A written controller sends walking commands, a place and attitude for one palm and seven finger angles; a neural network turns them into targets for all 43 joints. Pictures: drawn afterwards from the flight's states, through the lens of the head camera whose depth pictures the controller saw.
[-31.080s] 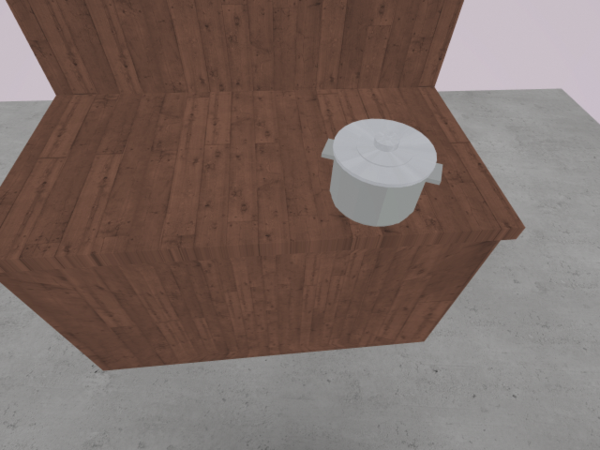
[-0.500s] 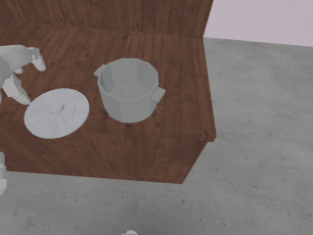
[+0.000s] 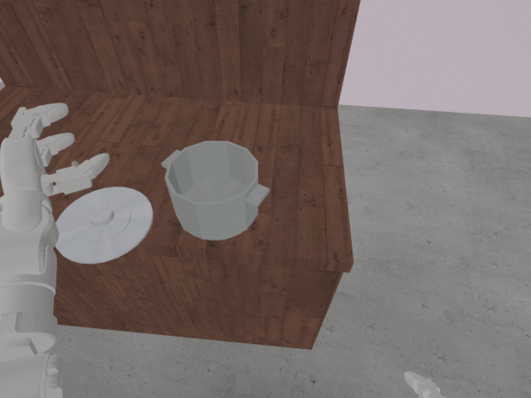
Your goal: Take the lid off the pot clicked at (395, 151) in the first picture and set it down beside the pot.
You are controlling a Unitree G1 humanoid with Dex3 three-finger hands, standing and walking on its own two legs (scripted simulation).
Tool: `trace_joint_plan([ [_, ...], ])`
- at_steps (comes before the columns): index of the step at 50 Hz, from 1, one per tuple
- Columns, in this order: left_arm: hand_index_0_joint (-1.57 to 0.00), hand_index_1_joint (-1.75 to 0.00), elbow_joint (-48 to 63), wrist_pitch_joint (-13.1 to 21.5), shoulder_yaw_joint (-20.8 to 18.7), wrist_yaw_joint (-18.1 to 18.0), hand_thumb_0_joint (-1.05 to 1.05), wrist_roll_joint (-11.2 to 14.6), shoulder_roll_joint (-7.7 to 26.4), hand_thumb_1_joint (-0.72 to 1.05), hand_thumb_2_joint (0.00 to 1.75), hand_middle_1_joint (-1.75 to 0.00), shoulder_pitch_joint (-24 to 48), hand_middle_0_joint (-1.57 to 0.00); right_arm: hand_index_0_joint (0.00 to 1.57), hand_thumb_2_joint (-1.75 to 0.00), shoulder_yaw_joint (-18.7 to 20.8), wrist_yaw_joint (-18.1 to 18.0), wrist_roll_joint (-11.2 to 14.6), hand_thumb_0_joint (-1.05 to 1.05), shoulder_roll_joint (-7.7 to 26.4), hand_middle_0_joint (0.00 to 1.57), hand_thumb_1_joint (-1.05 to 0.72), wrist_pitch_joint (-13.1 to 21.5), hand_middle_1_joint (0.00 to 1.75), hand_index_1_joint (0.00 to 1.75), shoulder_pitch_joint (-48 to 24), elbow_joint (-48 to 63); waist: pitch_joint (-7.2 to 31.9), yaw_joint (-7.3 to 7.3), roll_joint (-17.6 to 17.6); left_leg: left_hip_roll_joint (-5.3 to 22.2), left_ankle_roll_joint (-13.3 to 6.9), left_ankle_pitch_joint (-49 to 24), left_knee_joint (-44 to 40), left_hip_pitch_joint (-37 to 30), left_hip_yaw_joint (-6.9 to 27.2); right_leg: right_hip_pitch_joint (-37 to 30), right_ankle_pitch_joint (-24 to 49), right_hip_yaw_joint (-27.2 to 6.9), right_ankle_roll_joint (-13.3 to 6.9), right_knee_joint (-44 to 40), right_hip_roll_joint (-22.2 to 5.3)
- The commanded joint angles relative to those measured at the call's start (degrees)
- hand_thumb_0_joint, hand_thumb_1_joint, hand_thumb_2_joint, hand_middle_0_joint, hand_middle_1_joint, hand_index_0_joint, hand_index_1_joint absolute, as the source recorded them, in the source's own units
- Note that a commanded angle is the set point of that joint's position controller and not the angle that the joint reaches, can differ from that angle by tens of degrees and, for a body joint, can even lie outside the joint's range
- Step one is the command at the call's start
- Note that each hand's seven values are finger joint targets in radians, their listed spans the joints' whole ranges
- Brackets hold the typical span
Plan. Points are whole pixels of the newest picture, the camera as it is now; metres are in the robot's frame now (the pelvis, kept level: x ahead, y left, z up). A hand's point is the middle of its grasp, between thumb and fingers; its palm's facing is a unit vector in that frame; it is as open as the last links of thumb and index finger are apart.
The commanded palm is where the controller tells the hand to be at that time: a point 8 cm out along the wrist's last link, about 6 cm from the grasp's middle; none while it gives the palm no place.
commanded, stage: draw the hand back to the body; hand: left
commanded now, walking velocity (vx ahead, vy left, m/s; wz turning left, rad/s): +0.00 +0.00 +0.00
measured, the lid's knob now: (101, 215) +0.47 +0.36 -0.06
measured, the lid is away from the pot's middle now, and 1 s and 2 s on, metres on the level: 0.24 0.24 0.24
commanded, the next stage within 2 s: step back with the hand held close in 1.30 s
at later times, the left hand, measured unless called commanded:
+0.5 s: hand (79, 222) +0.29 +0.25 +0.16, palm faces +0.47 -0.84 -0.26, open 7.8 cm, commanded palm +0.23 +0.28 +0.17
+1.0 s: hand (68, 295) +0.20 +0.22 +0.16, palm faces +0.41 -0.85 -0.31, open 7.5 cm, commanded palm +0.14 +0.26 +0.17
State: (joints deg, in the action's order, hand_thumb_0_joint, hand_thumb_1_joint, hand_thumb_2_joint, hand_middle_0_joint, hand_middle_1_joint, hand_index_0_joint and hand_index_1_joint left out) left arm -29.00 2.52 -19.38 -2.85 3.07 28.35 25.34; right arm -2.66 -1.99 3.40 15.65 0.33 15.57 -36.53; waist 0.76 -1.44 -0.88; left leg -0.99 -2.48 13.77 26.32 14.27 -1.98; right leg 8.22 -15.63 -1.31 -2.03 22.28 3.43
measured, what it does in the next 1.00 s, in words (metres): stands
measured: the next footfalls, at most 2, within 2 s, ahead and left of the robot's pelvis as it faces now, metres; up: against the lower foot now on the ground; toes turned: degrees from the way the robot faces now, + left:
none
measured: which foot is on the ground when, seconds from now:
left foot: down 0.00-1.00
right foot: down 0.00-1.00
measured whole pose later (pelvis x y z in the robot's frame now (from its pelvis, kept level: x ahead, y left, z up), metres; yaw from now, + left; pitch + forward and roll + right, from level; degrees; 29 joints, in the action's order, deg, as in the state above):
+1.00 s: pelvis -0.01 -0.03 +0.00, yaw +1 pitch -4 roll +0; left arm 16.1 6.4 -16.9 -4.0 7.2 18.9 -21.0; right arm -1.2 -3.0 1.7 13.6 6.1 9.9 -37.9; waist -0.9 2.5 -3.5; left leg 0.1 0.0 11.9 22.7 6.3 0.0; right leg 0.4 -14.8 0.5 -4.5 19.8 4.7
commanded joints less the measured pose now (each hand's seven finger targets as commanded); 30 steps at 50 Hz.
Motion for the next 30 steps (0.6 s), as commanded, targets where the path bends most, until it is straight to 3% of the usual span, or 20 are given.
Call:
trace_joint_plan([
  [1, -0.24, -0.66, 18.7, 3.4, -4.4, -1.3, 0.00, 0.7, 16.1, 0.48, 0.65, -0.66, 17.0, -0.24, 0.20, -0.90, 3.6, -0.5, -0.1, 0.00, 8.3, 0.20, -0.90, 3.4, 0.30, 0.30, -4.0, 6.4, 16.4, 0.84, -4.8, 2.9, 0.3, -26.3, -0.4, -15.9, 3.0, 0.4, 23.5, 0.8, 0.1, -1.7, -1.4],
  [5, -0.23, -0.59, 18.7, 2.5, -4.3, -1.2, 0.00, 1.5, 14.4, 0.56, 0.69, -0.59, 10.9, -0.23, 0.20, -0.90, 3.5, -1.1, 0.1, 0.00, 7.7, 0.20, -0.90, 3.1, 0.30, 0.30, -6.2, 6.2, 12.5, 1.21, 0.5, 1.6, -0.5, -17.2, -1.6, -10.5, 0.8, -2.1, 25.1, 0.0, 1.0, -2.2, -2.2],
  [7, -0.23, -0.56, 21.9, 3.2, -3.1, -1.3, 0.00, 1.8, 13.2, 0.60, 0.72, -0.56, 11.6, -0.23, 0.20, -0.90, 3.4, -1.1, 0.4, 0.00, 7.4, 0.20, -0.90, 3.5, 0.30, 0.30, -7.2, 6.1, 12.2, 0.78, -3.0, 1.2, -0.5, -15.6, -1.8, -11.3, 0.8, -1.3, 23.9, -0.2, 1.0, -2.7, -2.4],
  [10, -0.22, -0.51, 26.0, 3.6, -6.4, -2.1, 0.00, 1.9, 16.3, 0.66, 0.75, -0.51, 10.1, -0.22, 0.20, -0.90, 3.1, -1.4, 0.2, 0.00, 7.0, 0.20, -0.90, 4.3, 0.30, 0.30, -8.4, 6.1, 13.6, 1.63, -2.8, 0.9, -0.6, -15.4, -2.0, -12.0, 1.1, -3.2, 25.8, -0.7, 1.6, -2.8, -2.9],
  [11, -0.22, -0.49, 27.1, 4.1, -6.7, -2.2, 0.00, 1.9, 16.5, 0.68, 0.77, -0.49, 9.2, -0.22, 0.20, -0.90, 3.1, -1.4, 0.2, 0.00, 6.9, 0.20, -0.90, 4.5, 0.30, 0.30, -8.8, 6.0, 13.6, 1.48, -4.7, 0.6, -0.5, -14.8, -1.7, -11.6, 0.9, -3.5, 26.4, -1.0, 1.8, -2.9, -3.2],
  [14, -0.22, -0.44, 28.8, 4.3, -7.4, -2.4, 0.00, 2.3, 14.9, 0.74, 0.80, -0.44, 2.9, -0.22, 0.20, -0.90, 2.9, -1.4, -0.1, 0.00, 6.2, 0.20, -0.90, 4.9, 0.30, 0.30, -10.0, 6.3, 13.6, 2.30, -3.1, 0.4, -0.5, -15.0, -2.0, -11.2, 0.7, -5.3, 29.6, -1.2, 2.4, -2.3, -3.8],
  [15, -0.21, -0.42, 26.6, 3.8, -6.5, -2.3, 0.00, 2.4, 13.0, 0.76, 0.82, -0.42, -0.3, -0.21, 0.20, -0.90, 3.0, -1.5, -0.1, 0.00, 6.1, 0.20, -0.90, 4.8, 0.30, 0.30, -10.0, 6.0, 11.8, 2.26, -1.5, 0.4, -0.5, -14.2, -2.1, -10.5, 0.3, -4.6, 29.2, -1.0, 2.6, -2.4, -3.7],
  [18, -0.21, -0.37, 27.5, 3.8, -3.4, -1.8, 0.00, 3.1, 9.5, 0.82, 0.85, -0.37, -1.0, -0.21, 0.20, -0.90, 3.0, -1.4, 0.2, 0.00, 5.8, 0.20, -0.90, 5.1, 0.30, 0.30, -11.0, 6.1, 8.0, 1.56, 0.4, 0.5, -0.6, -10.4, -2.4, -9.8, 0.1, -2.0, 24.8, -1.4, 2.9, -3.9, -3.9],
  [20, -0.20, -0.33, 31.5, 4.5, -5.2, -2.1, 0.00, 3.1, 11.2, 0.86, 0.88, -0.33, -1.9, -0.20, 0.20, -0.90, 2.9, -1.6, 0.0, 0.00, 5.7, 0.20, -0.90, 5.6, 0.30, 0.30, -11.7, 6.4, 9.9, 2.13, 0.0, 0.4, -0.8, -11.0, -2.5, -11.0, 0.4, -3.2, 25.1, -1.6, 3.0, -3.9, -4.1],
  [21, -0.20, -0.32, 33.1, 5.0, -5.9, -2.1, 0.00, 3.2, 11.8, 0.88, 0.89, -0.32, -2.8, -0.20, 0.20, -0.90, 3.0, -1.6, 0.1, 0.00, 5.5, 0.20, -0.90, 5.9, 0.30, 0.30, -12.1, 6.5, 9.5, 2.04, -2.2, 0.4, -0.7, -11.1, -2.2, -11.5, 0.2, -2.7, 24.9, -1.7, 2.9, -4.3, -4.3],
  [24, -0.20, -0.30, 37.4, 5.6, -7.1, -2.4, 0.00, 3.4, 11.8, 0.90, 0.90, -0.30, -6.2, -0.20, 0.20, -0.90, 2.8, -1.6, -0.4, 0.00, 5.1, 0.20, -0.90, 6.5, 0.30, 0.30, -12.8, 6.8, 10.4, 2.83, -1.8, 0.4, -0.7, -12.7, -2.7, -12.5, 0.6, -4.4, 26.7, -1.6, 2.8, -4.1, -4.3],
  [27, -0.20, -0.30, 37.9, 5.7, -7.7, -2.3, 0.00, 3.7, 10.2, 0.90, 0.90, -0.30, -12.9, -0.20, 0.20, -0.90, 3.0, -1.6, -0.6, 0.00, 4.9, 0.20, -0.90, 6.7, 0.30, 0.30, -12.9, 6.6, 9.3, 3.01, 0.1, 0.5, -0.7, -13.2, -2.4, -12.1, 0.3, -4.6, 29.7, -1.6, 3.2, -3.9, -4.7],
  [28, -0.20, -0.30, 36.3, 5.3, -6.2, -2.1, 0.00, 3.9, 8.0, 0.90, 0.90, -0.30, -15.4, -0.20, 0.20, -0.90, 3.0, -1.5, -0.7, 0.00, 4.8, 0.20, -0.90, 6.6, 0.30, 0.30, -12.9, 6.4, 7.5, 2.93, 1.2, 0.4, -0.8, -12.6, -2.5, -11.4, 0.3, -3.9, 28.9, -1.4, 3.2, -4.0, -4.6],
  [30, -0.20, -0.30, 37.8, 5.1, -5.7, -1.8, 0.00, 4.1, 7.0, 0.90, 0.90, -0.30, -17.5, -0.20, 0.20, -0.90, 3.1, -1.5, -0.6, 0.00, 4.7, 0.20, -0.90, 6.7, 0.30, 0.30, -13.4, 6.7, 6.7, 2.98, 1.7, 0.6, -0.8, -12.1, -2.5, -11.6, 0.1, -3.2, 28.3, -1.6, 3.4, -4.4, -4.7],
])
